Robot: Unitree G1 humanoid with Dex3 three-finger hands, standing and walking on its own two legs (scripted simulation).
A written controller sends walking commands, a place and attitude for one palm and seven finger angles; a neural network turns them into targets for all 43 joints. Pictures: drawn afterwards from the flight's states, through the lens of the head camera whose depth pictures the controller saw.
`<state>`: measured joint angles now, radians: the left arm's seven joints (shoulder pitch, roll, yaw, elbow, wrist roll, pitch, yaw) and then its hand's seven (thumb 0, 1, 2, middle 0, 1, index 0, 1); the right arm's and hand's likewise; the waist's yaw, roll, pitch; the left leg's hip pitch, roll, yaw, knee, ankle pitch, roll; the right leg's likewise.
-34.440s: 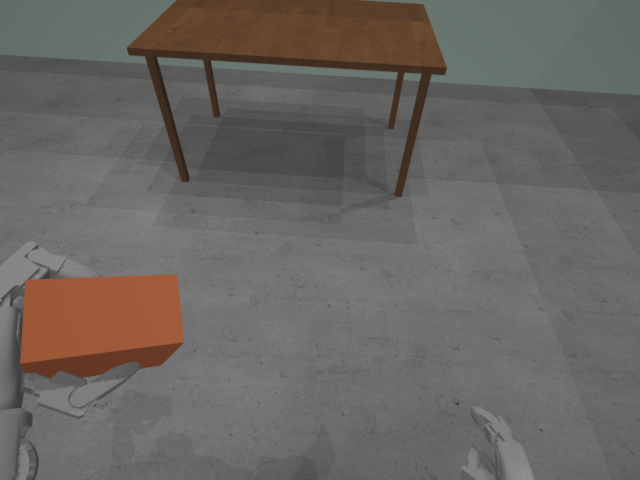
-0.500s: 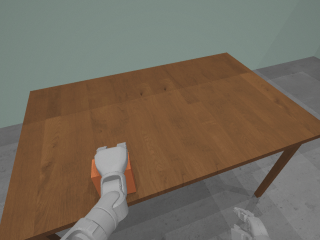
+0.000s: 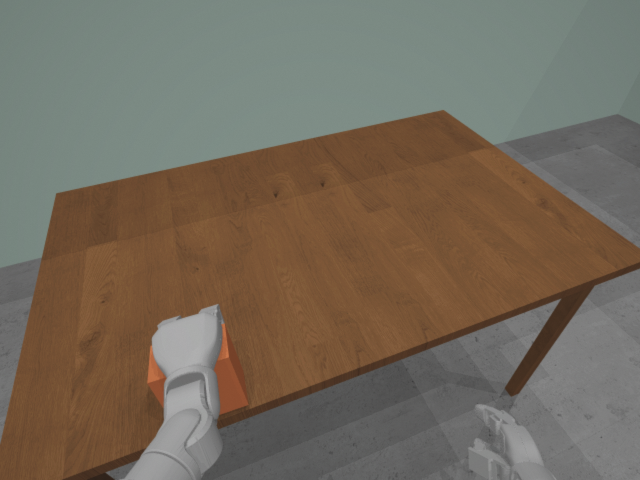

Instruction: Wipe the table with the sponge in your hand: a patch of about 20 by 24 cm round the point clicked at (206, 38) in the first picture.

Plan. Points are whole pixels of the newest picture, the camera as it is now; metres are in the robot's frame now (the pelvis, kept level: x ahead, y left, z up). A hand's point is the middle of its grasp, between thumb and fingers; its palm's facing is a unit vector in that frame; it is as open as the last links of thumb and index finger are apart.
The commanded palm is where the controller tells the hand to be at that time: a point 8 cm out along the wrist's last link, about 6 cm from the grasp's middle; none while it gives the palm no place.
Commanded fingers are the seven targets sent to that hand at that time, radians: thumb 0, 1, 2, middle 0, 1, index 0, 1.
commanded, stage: slide back across to the middle lane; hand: left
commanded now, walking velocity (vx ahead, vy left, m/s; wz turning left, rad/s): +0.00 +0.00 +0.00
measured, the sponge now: (204, 383) +0.27 +0.21 -0.06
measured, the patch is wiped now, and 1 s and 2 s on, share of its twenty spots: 1.00 1.00 1.00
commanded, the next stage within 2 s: wipe forward along the middle lane in 0.24 s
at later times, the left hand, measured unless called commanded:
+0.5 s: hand (169, 373) +0.26 +0.25 -0.02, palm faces -0.07 -0.08 -0.99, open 10.7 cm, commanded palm +0.24 +0.24 +0.02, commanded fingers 0.00 0.10 1.30 -1.20 -1.60 -1.20 -1.60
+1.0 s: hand (169, 334) +0.32 +0.28 -0.02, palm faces -0.09 -0.01 -1.00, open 10.7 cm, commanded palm +0.29 +0.27 +0.01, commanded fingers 0.00 0.10 1.30 -1.20 -1.60 -1.20 -1.60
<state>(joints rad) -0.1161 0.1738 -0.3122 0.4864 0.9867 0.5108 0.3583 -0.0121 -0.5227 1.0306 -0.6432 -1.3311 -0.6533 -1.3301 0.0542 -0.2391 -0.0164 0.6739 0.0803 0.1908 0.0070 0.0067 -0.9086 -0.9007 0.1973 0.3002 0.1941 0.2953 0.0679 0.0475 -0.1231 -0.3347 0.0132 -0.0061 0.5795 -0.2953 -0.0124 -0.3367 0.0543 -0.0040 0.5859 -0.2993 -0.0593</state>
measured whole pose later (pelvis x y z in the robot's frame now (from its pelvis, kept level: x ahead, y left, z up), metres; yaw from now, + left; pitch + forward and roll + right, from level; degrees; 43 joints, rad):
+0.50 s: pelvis -0.01 +0.01 +0.00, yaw +0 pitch +4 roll +0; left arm -0.08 0.23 -0.22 0.47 1.01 0.40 0.34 -0.01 -0.53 1.03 -0.66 -1.31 -0.67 -1.31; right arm 0.07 -0.23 -0.02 0.69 0.07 0.12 -0.02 0.01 -0.91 -0.90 0.20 0.30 0.20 0.30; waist 0.08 0.05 -0.11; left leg -0.38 0.00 -0.01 0.61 -0.29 0.00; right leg -0.37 0.04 -0.01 0.60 -0.29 -0.05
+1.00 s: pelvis -0.02 +0.01 -0.01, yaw +1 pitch +9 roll +0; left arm -0.38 0.30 -0.14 0.75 1.01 0.36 0.35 0.00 -0.54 1.03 -0.67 -1.30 -0.68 -1.30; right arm 0.15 -0.25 -0.02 0.70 0.07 0.12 -0.05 0.01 -0.91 -0.90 0.20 0.30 0.20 0.30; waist 0.02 0.05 -0.13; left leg -0.56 0.01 -0.02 0.71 -0.31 -0.01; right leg -0.55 0.05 -0.02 0.69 -0.31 -0.05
